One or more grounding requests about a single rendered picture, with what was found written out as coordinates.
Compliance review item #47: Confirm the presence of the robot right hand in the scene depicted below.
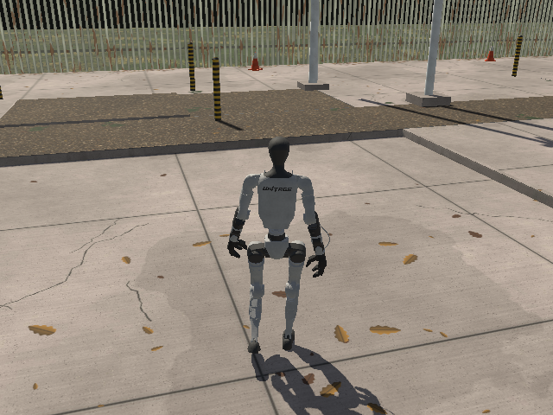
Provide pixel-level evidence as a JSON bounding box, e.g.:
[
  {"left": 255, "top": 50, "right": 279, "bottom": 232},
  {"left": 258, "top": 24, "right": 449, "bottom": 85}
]
[{"left": 306, "top": 253, "right": 327, "bottom": 278}]

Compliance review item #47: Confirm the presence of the right robot foot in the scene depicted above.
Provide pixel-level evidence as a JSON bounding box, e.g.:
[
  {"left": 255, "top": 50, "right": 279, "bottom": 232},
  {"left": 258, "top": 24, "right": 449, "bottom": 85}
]
[{"left": 283, "top": 329, "right": 295, "bottom": 350}]

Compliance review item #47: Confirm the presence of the right robot upper arm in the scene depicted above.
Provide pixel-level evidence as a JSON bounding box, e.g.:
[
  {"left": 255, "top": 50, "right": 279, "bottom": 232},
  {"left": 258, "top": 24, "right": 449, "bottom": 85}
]
[{"left": 296, "top": 175, "right": 316, "bottom": 225}]

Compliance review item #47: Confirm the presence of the robot left hand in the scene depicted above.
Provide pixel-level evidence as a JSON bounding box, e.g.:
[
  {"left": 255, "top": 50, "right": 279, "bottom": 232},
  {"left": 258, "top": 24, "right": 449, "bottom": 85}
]
[{"left": 227, "top": 239, "right": 247, "bottom": 258}]

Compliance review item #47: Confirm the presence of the left robot upper arm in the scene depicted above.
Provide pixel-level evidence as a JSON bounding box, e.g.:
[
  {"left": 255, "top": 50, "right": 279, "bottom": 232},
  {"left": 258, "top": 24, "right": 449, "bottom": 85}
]
[{"left": 236, "top": 174, "right": 260, "bottom": 220}]

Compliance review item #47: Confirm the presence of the robot left forearm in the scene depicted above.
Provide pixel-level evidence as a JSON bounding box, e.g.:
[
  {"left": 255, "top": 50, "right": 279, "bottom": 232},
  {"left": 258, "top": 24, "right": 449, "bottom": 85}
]
[{"left": 229, "top": 207, "right": 245, "bottom": 242}]

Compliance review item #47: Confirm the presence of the humanoid robot torso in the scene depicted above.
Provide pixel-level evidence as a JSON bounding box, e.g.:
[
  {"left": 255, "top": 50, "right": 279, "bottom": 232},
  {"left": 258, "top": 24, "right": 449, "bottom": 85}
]
[{"left": 257, "top": 170, "right": 298, "bottom": 259}]

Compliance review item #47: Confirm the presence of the robot right forearm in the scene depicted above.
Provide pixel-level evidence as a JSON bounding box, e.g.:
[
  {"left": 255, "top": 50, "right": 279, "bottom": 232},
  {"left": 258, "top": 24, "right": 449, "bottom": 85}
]
[{"left": 308, "top": 212, "right": 325, "bottom": 255}]

